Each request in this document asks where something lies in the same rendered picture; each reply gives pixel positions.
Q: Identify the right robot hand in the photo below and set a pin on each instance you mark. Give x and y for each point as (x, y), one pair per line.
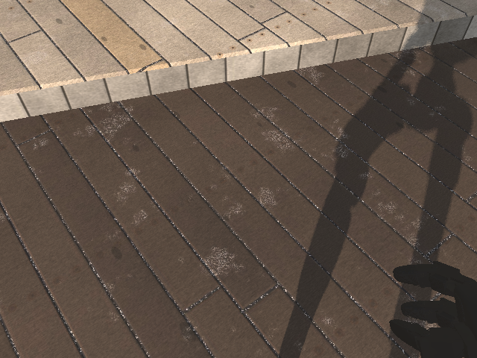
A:
(457, 335)

